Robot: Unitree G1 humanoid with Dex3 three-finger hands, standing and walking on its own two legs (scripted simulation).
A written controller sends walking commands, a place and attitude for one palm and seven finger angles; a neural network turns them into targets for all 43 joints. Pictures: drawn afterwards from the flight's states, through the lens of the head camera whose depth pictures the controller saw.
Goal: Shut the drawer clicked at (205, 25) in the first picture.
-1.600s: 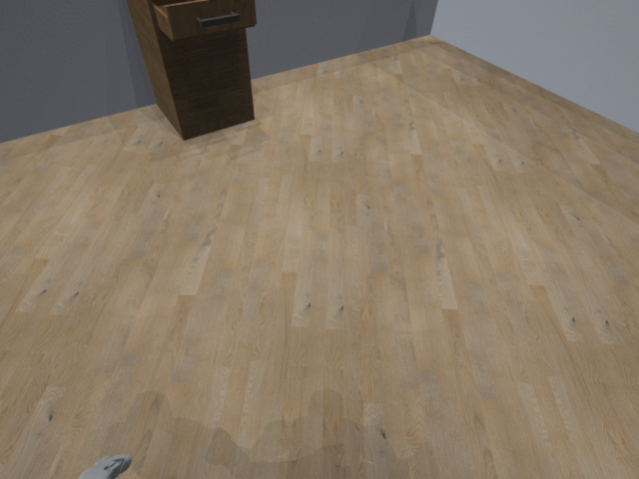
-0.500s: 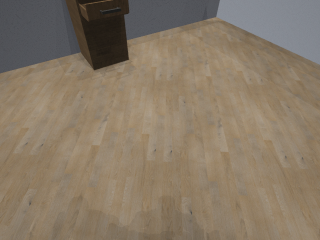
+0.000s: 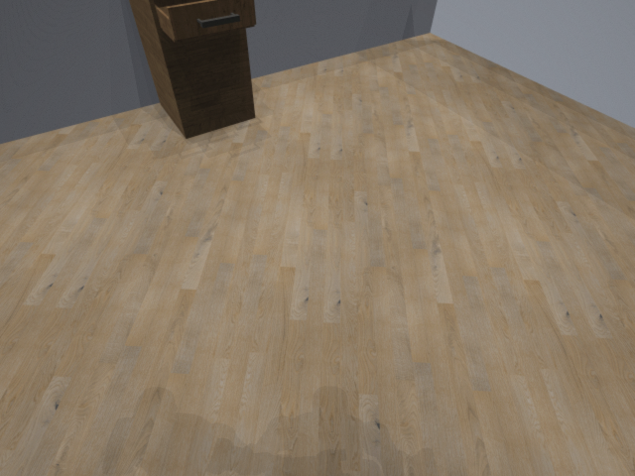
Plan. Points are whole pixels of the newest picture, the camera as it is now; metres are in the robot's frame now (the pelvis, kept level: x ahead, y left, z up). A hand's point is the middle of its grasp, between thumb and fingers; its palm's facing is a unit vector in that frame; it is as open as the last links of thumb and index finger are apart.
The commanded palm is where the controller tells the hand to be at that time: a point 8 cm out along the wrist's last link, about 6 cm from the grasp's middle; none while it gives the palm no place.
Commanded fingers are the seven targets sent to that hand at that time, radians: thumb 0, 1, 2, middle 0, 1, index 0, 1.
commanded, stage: walk to a spot facing it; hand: left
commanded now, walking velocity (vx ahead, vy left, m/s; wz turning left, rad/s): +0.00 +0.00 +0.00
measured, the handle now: (218, 19) +1.84 +0.53 -0.13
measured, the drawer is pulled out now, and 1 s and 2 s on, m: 0.18 0.18 0.18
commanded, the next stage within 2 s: none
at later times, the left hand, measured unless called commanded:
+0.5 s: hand out of the picture +0.08 +0.21 -0.19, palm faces -0.06 -0.99 -0.13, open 7.4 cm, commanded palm none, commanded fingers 0.00 0.90 0.90 -0.20 -0.30 -0.20 -0.30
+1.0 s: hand (235, 340) +0.38 +0.17 -0.18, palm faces -0.03 -0.98 -0.21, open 7.2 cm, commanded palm none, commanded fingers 0.00 0.90 0.90 -0.20 -0.30 -0.20 -0.30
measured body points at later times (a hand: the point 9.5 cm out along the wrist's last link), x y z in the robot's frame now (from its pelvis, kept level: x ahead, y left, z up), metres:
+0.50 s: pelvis +0.10 +0.03 -0.01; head +0.11 +0.06 +0.44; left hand +0.09 +0.27 -0.18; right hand +0.01 -0.18 -0.15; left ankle +0.00 +0.13 -0.75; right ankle +0.06 -0.10 -0.67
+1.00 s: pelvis +0.32 -0.02 -0.01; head +0.32 -0.01 +0.44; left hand +0.38 +0.22 -0.16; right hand +0.34 -0.25 -0.16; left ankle +0.36 +0.12 -0.68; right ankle +0.32 -0.10 -0.75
